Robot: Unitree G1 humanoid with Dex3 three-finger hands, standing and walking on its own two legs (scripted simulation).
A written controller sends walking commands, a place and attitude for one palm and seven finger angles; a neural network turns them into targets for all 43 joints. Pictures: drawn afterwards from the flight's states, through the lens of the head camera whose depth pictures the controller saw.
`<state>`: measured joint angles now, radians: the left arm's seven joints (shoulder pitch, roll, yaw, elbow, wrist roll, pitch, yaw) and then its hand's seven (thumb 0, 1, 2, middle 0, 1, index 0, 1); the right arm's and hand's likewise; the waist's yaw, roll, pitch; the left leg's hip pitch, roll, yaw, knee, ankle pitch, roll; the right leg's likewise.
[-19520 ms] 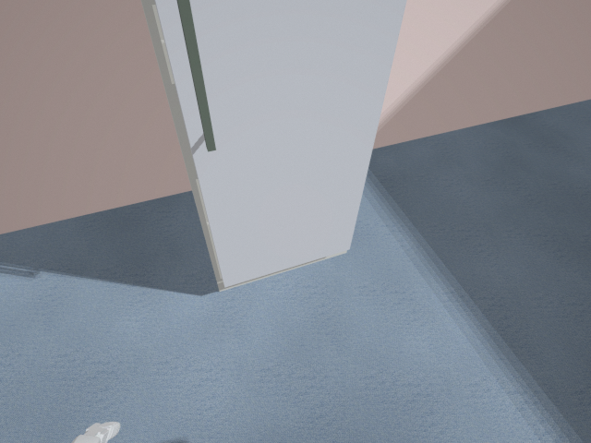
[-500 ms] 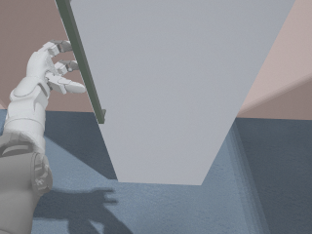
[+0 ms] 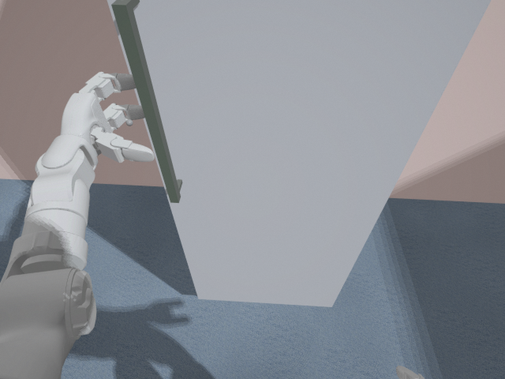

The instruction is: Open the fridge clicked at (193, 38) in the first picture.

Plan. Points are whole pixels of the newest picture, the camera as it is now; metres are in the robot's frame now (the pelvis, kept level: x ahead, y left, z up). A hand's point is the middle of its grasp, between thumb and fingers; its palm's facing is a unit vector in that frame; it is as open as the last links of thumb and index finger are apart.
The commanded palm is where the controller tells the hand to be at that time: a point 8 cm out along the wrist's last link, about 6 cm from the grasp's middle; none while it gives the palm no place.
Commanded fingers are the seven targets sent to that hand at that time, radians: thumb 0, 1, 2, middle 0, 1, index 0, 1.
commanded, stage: slide the fingers in behind the handle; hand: left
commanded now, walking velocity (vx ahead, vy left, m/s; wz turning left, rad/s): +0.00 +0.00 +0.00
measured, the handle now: (158, 121) +0.50 +0.18 +0.16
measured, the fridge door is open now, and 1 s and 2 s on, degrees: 0 0 0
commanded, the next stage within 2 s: grip the handle and tug to test in 1.30 s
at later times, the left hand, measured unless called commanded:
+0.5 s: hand (143, 118) +0.45 +0.18 +0.20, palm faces +0.01 -1.00 +0.01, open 14.0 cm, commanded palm +0.43 +0.22 +0.20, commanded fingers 0.00 -0.50 0.30 -0.30 -1.20 -0.30 -1.20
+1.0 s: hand (159, 120) +0.45 +0.16 +0.20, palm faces +0.00 -1.00 +0.00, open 13.9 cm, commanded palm +0.42 +0.21 +0.20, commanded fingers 0.00 -0.50 0.30 -0.30 -1.20 -0.30 -1.20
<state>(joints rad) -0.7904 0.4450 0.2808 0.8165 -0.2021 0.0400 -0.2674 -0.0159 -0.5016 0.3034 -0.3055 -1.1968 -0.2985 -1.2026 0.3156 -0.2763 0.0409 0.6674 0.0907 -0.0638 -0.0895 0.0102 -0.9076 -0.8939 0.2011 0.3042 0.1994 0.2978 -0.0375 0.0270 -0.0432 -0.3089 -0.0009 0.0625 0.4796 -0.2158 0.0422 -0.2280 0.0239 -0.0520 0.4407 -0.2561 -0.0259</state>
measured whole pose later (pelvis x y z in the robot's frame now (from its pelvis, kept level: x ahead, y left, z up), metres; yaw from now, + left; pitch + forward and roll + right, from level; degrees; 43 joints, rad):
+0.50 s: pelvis +0.01 +0.00 +0.00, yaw +1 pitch +3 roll -1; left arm -0.84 0.41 0.25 0.85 -0.20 0.06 -0.22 -0.02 -0.50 0.30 -0.31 -1.21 -0.30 -1.21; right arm 0.32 -0.27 0.04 0.70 0.09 -0.05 -0.09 0.01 -0.91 -0.89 0.20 0.30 0.20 0.30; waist -0.03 0.03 -0.04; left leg -0.30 0.00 0.05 0.47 -0.22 0.04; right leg -0.22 0.02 -0.06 0.44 -0.26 -0.03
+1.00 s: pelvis +0.01 -0.01 +0.00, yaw +0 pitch +2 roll +0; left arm -0.82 0.37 0.24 0.82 -0.18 0.07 -0.19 -0.02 -0.50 0.30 -0.32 -1.21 -0.32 -1.22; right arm 0.28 -0.26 0.04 0.68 0.08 -0.05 -0.08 0.01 -0.91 -0.89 0.20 0.30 0.20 0.30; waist -0.04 0.03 -0.04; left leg -0.29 0.01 0.05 0.46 -0.21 0.03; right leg -0.21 0.03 -0.06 0.43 -0.26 -0.04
